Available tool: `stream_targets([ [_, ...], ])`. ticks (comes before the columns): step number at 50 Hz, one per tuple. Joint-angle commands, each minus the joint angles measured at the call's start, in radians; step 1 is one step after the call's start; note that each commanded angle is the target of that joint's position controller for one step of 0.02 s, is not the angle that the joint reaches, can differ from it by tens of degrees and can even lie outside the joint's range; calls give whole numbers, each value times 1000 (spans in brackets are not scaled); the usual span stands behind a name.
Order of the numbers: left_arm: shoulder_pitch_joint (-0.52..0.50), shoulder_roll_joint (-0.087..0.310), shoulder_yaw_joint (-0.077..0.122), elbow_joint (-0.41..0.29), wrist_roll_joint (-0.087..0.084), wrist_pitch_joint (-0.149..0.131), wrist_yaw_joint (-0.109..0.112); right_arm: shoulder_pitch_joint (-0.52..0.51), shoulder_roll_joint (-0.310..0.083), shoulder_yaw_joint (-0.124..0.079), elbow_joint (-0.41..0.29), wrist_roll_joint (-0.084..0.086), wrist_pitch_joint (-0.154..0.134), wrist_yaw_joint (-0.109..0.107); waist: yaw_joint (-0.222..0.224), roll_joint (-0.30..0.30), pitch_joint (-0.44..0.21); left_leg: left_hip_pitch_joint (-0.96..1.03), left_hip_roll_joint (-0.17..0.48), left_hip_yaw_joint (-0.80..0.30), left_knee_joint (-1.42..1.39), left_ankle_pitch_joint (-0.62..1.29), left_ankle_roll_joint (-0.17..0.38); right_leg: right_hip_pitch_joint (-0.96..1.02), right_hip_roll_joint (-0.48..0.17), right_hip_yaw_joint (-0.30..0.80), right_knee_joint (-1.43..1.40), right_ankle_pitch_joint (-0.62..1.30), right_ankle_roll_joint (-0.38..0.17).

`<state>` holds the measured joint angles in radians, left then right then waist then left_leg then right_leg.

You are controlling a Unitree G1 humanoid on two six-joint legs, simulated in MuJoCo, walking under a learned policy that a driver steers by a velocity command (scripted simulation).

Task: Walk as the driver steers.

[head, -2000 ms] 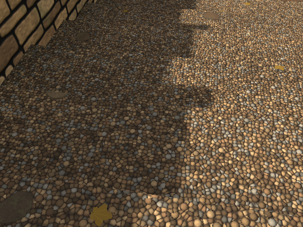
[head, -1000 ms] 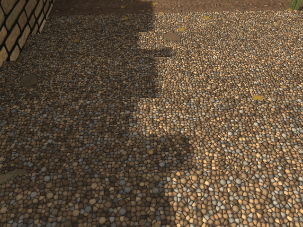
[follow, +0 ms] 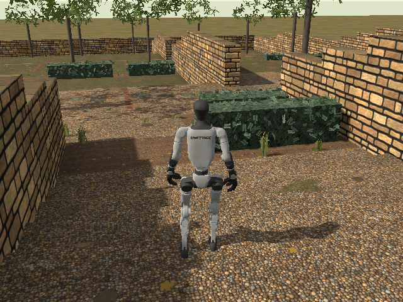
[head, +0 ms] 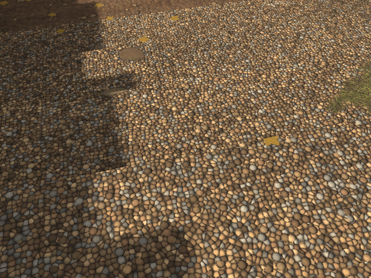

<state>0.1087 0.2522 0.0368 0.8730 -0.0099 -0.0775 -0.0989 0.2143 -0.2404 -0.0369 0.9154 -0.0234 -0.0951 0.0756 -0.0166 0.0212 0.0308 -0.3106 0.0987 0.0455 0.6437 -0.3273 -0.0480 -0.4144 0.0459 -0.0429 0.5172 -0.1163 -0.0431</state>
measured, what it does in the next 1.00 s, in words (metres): walks ahead: left foot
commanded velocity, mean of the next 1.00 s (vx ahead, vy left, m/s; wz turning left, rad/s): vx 0.25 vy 0.00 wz -0.01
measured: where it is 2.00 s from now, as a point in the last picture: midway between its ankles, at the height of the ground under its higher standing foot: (187, 190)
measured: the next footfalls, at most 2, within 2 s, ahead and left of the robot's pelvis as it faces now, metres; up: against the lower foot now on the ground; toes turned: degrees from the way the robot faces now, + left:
left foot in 0.88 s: +0.29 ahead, +0.13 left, +0.00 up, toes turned +2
right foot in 1.30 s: +0.62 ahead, -0.11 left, -0.17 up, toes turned -3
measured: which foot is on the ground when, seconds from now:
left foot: down 0.00-0.54, up 0.56-0.86, down 0.88-1.00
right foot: down 0.00-0.88, up 0.90-1.00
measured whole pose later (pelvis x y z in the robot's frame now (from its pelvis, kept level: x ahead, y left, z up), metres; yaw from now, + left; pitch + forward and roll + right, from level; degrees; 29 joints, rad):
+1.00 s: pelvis +0.28 +0.03 -0.03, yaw +1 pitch -1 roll +2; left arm 0.31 0.22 0.04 0.91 0.10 -0.09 -0.05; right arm 0.41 -0.21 -0.03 0.98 -0.09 -0.13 0.06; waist -0.04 -0.03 0.01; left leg -0.35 -0.06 0.06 0.88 -0.53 0.09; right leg -0.62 0.04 0.13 1.48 -0.34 -0.10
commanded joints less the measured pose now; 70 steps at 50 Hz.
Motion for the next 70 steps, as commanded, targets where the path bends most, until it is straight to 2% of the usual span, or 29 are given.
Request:
stream_targets([
  [1, -41, 136, 43, -75, 17, -19, 21, 0, -153, -33, -47, 18, -14, 4, 36, 37, -19, -122, 46, -86, -264, -172, 140, 129, -97, 117, -118, -255, -43],
  [4, -17, 105, 35, -57, 4, -26, 43, -58, -87, -22, -64, 22, -14, -3, 35, 4, -77, -7, 30, -63, -245, -6, 107, 199, -87, 101, -118, -106, -46],
  [16, -7, 121, 54, -31, 2, -13, 31, -16, -136, -52, -37, 24, -3, -3, 7, 8, -93, 77, 2, -6, -171, 262, 65, 246, -66, 54, -32, 201, -22],
  [20, 4, 145, 79, -26, 46, -9, 71, 57, -202, -87, 0, -28, -3, -38, -21, 87, 75, 71, 99, -165, -348, -299, 231, 94, -11, 23, -8, -343, -70],
  [25, -5, 62, 64, -51, 51, -52, 80, -78, -162, -63, -42, -7, -6, -84, 32, 93, 69, 161, 157, -189, -327, -44, 261, 216, -8, -52, -2, -139, -101],
  [27, 186, 134, 80, 2, 58, -67, 73, -71, -139, -58, -57, -42, -6, -72, 93, -87, -45, -6, -39, -9, 39, 82, 154, 501, -102, 168, -55, 62, -200],
  [28, 415, 189, 88, 51, 70, -75, 72, -80, -75, -34, -69, -52, -12, -51, 184, -215, -104, -250, -147, -28, 329, -200, 92, 741, -285, 497, -184, 185, -336],
  [29, 522, 175, 78, 74, 81, -88, 73, -145, -47, -24, -86, -38, -27, -37, 230, -163, -2, -501, -111, -145, 501, -332, 113, 799, -404, 612, -255, 182, -357],
  [31, 429, 102, 48, 84, 82, -81, 76, -151, -102, -35, -83, -39, -37, -52, 156, -43, 59, -513, -35, -172, 555, -223, 136, 683, -408, 487, -259, 193, -306],
  [34, 279, 6, 3, 51, 75, -48, 86, -110, -33, -16, -53, -73, -11, -63, 47, -78, 68, -306, 19, -108, 345, -45, 138, 450, -306, 275, -354, 155, -225],
  [38, 302, 72, 7, 56, 85, -25, 57, -168, 21, 5, -78, -58, 2, -19, 44, -113, 75, -14, -65, 24, 143, 107, 87, 176, -212, 116, -372, 21, -189],
  [39, 285, 72, 7, 47, 140, -20, 56, -29, 16, 3, -37, -72, -14, -3, 1, -115, 79, 115, -64, -4, 317, 300, 95, 41, -208, 85, -300, 71, -167],
  [40, 243, 81, 11, 38, 145, -22, 57, 68, -29, -15, -16, -73, -24, 3, -44, -98, 74, 150, -71, 1, 349, 291, 99, -11, -211, 81, -236, 75, -170],
  [44, 131, 125, 37, 12, 115, -42, 25, 602, -139, -78, 103, -84, -57, -38, -307, 130, -24, 580, -112, -25, 52, 49, 184, -270, -18, 16, 710, 14, -146],
  [45, 267, -69, -1, 22, 117, -54, 2, 581, -168, -50, 82, -81, -55, -45, -176, 242, -152, 606, 107, -431, -71, 427, 399, -345, 102, 117, 1074, -534, -117],
  [46, 257, -108, -9, -37, 73, -63, 8, 488, -158, -33, 39, -81, -71, -21, -113, 153, -49, 463, 262, -735, -200, 516, 533, -506, 105, 251, 1131, -506, -111],
  [47, 175, -21, 6, -71, 68, -52, 21, 287, -116, -25, 14, -50, -83, -5, -59, 109, 148, 238, 349, -865, -241, 86, 550, -683, -2, 285, 1165, -368, -87],
  [49, 202, 37, 8, -45, 113, -20, 59, 80, 30, 28, -35, -59, -52, -13, 9, -102, 88, -17, 268, -710, -225, -150, 498, -627, -82, 288, 1029, -133, -43],
  [51, 216, -69, -33, -48, 144, 7, 73, 41, 54, 43, -24, -74, -35, -44, 58, -43, 73, -230, 133, -453, -223, -173, 407, -440, -139, 214, 778, -15, -15],
  [53, 255, -62, -45, -49, 146, -4, 50, 104, 41, 48, 1, -76, -56, -80, 66, -8, 34, -438, 12, -245, -135, -131, 350, -187, -114, 71, 727, 184, 0],
  [56, -12, -8, -53, -116, 126, -16, 30, 361, 54, 69, 53, -55, -87, -128, -108, -14, 48, -113, -36, -187, 85, -188, 262, -393, -179, 83, 169, 737, 46],
  [58, -84, -12, -62, -155, 102, 13, 26, 425, -51, 59, 74, -57, -61, -71, -104, 22, 57, -357, -19, -205, 20, -293, 280, -21, -117, -24, 113, 619, 47],
  [60, -92, 35, -59, -171, 123, 36, 26, 388, -67, 62, 53, -43, -64, -30, -62, 16, 134, -330, 46, -306, 17, -349, 307, 11, -141, 18, 100, 546, 40],
  [62, -129, 64, -56, -171, 130, 43, 31, 415, -83, 54, 76, -13, -51, -43, -94, -17, 173, -68, 63, -361, 95, -313, 280, -71, -179, 66, -126, 495, 22],
  [64, 7, 81, -40, -104, 118, 41, 47, 425, -97, 49, 122, -33, -12, -42, -51, -15, 163, 103, 46, -343, 290, -197, 237, 24, -196, 68, -294, 519, 3],
  [66, 439, 183, 30, 22, 103, 11, 62, 476, -68, 54, 164, -105, 11, 11, 106, -109, -18, -139, -67, -172, 717, 96, 139, 662, -183, -10, -137, 601, -86],
  [67, 568, 200, 39, 32, 85, 15, 36, 652, 99, 83, 190, -87, 21, 28, 69, -303, -372, -394, -169, -120, 1118, -361, 65, 1143, -358, 168, 223, 920, -332],
  [68, 640, 179, 36, 75, 112, 28, 23, 468, 5, 64, 105, -62, 21, 40, 166, -214, -347, -585, -189, -113, 1304, -442, 54, 1150, -377, 288, 162, 772, -334],
  [70, 373, 148, 26, 3, 81, 7, 24, 130, -58, 40, -50, -38, -23, 3, 121, -58, -18, -837, -68, -136, 1039, -65, 84, 720, -419, 431, -174, -77, -289],
])
Velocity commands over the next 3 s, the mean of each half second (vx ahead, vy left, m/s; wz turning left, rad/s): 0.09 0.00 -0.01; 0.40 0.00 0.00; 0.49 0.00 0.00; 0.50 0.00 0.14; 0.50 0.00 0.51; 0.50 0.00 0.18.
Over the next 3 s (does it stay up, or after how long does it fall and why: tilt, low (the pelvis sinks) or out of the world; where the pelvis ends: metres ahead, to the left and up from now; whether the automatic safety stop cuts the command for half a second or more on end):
stays up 1.47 0.23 -0.34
